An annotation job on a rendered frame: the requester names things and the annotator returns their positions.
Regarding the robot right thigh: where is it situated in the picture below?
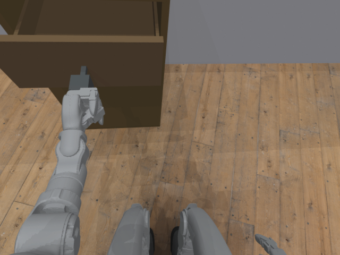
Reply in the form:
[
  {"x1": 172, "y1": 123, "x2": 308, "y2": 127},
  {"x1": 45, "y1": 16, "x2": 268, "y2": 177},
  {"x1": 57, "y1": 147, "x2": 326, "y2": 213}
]
[{"x1": 180, "y1": 207, "x2": 232, "y2": 255}]

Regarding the left robot forearm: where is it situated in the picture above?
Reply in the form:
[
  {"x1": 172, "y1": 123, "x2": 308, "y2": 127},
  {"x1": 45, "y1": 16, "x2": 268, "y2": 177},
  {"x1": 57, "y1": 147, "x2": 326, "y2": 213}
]
[{"x1": 14, "y1": 129, "x2": 89, "y2": 253}]

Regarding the robot left upper arm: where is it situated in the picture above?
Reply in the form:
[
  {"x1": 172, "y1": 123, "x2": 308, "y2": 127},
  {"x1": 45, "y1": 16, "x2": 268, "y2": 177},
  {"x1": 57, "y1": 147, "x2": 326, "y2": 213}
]
[{"x1": 9, "y1": 212, "x2": 80, "y2": 255}]

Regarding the handle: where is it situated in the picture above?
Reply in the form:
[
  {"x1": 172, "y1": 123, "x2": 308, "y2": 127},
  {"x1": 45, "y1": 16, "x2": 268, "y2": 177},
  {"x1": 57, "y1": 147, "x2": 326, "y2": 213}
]
[{"x1": 69, "y1": 66, "x2": 94, "y2": 90}]

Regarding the left robot hand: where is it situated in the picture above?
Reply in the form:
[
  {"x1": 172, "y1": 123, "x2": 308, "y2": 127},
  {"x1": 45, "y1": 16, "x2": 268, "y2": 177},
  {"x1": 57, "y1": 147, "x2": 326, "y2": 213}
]
[{"x1": 61, "y1": 88, "x2": 105, "y2": 133}]

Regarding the drawer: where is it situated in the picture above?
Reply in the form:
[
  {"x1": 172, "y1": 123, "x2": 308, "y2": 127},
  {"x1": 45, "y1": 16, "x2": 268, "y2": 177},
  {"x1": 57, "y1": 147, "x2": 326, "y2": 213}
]
[{"x1": 0, "y1": 0, "x2": 164, "y2": 88}]

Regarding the right robot hand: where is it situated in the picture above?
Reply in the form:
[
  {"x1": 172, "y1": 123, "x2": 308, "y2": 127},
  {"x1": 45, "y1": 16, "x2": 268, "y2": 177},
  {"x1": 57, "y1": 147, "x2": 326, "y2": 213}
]
[{"x1": 255, "y1": 234, "x2": 287, "y2": 255}]

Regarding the left robot shin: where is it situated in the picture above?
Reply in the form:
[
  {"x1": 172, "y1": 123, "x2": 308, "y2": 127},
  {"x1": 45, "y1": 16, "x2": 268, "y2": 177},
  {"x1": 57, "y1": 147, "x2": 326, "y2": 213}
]
[{"x1": 131, "y1": 203, "x2": 150, "y2": 255}]

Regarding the cabinet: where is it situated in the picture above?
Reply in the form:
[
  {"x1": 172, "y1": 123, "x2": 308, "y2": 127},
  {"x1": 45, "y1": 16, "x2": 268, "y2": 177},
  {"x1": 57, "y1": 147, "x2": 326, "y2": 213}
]
[{"x1": 0, "y1": 0, "x2": 170, "y2": 130}]

